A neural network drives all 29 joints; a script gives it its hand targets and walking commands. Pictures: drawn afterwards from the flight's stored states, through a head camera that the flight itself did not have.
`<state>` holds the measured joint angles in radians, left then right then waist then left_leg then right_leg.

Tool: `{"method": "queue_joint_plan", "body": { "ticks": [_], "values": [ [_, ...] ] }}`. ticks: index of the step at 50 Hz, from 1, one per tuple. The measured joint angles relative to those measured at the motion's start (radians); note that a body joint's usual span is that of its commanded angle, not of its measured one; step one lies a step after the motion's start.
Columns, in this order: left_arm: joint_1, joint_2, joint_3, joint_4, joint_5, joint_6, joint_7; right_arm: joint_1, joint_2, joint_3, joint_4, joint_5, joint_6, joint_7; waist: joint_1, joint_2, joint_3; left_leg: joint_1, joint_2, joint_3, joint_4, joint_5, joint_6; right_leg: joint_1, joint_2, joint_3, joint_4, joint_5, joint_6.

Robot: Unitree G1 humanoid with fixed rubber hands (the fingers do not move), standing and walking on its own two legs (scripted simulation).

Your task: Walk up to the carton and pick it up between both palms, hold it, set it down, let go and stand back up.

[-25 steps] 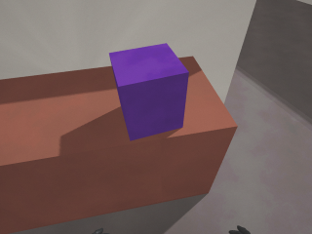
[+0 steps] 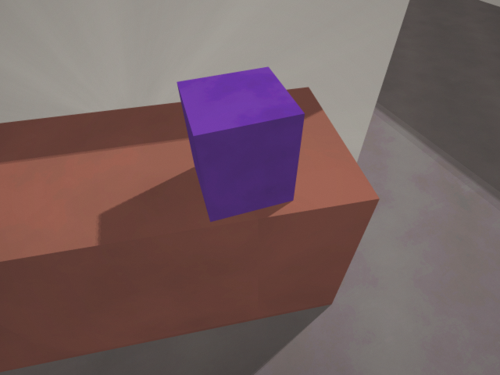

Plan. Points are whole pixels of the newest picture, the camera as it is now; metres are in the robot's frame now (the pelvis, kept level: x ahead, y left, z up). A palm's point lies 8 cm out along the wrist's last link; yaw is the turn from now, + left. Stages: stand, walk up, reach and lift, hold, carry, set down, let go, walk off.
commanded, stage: stand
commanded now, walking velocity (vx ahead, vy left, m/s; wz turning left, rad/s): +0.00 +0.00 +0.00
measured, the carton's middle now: (239, 145) +0.60 +0.07 +0.02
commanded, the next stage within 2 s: none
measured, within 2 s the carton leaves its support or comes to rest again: neither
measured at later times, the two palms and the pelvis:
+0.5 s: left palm out of the picture +0.03 +0.21 -0.14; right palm out of the picture +0.01 -0.21 -0.13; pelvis +0.01 +0.00 +0.01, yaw +0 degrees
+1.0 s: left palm out of the picture +0.00 +0.20 -0.14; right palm out of the picture +0.00 -0.20 -0.14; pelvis +0.02 +0.00 +0.01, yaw +0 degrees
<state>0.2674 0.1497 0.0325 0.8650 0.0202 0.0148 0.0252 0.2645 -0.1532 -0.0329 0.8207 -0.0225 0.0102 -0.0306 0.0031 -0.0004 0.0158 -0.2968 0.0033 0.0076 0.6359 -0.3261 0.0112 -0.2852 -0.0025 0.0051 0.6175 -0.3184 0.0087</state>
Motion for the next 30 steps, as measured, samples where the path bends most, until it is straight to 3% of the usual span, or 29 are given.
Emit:
{"method": "queue_joint_plan", "body": {
  "ticks": [30],
  "values": [
    [0.002, -0.04, 0.018, 0.21, -0.007, -0.013, 0.024, 0.024, 0.046, -0.019, 0.237, 0.001, -0.011, -0.012, -0.005, 0.0, 0.016, 0.089, -0.007, 0.013, -0.131, 0.053, 0.002, 0.077, -0.007, 0.012, -0.113, 0.047, 0.003]
  ]
}}
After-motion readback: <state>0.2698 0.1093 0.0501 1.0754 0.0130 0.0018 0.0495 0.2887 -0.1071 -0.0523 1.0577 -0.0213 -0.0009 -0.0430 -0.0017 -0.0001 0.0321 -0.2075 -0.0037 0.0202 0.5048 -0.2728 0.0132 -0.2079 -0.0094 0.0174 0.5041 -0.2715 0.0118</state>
